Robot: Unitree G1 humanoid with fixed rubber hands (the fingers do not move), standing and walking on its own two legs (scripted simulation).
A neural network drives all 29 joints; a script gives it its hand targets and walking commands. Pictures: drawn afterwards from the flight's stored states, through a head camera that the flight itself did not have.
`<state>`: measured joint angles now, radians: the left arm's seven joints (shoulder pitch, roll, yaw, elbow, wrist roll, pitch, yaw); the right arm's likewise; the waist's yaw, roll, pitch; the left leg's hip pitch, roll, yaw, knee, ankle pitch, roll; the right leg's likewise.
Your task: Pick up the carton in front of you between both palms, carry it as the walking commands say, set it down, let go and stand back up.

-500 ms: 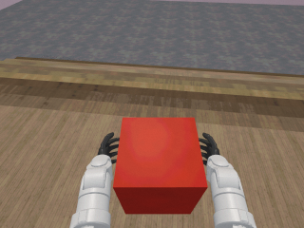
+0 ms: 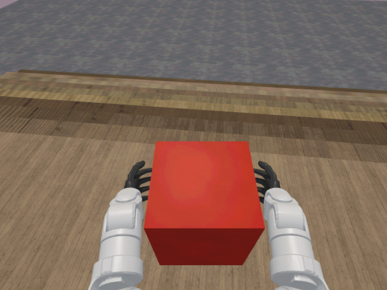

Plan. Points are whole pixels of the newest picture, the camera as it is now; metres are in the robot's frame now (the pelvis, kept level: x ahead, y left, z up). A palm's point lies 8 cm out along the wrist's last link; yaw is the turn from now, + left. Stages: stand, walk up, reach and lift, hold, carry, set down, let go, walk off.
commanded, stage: reach and lift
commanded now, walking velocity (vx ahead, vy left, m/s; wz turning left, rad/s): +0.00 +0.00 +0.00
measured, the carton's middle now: (201, 206) +0.31 +0.00 -0.04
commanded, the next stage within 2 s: hold in 0.50 s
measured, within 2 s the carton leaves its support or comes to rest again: neither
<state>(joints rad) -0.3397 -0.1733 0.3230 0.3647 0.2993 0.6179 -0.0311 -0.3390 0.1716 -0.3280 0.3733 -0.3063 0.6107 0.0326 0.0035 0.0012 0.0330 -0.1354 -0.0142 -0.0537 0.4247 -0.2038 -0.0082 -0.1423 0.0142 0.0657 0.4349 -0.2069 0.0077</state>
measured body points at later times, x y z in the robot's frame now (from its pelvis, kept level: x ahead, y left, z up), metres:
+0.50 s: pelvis +0.01 +0.00 +0.00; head -0.01 +0.00 +0.45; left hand +0.31 +0.15 +0.03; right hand +0.32 -0.15 +0.03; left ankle +0.02 +0.13 -0.74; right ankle +0.02 -0.13 -0.74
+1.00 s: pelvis +0.00 +0.00 +0.00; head -0.04 +0.00 +0.45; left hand +0.30 +0.15 +0.05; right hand +0.30 -0.15 +0.05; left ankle +0.02 +0.13 -0.74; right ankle +0.02 -0.13 -0.74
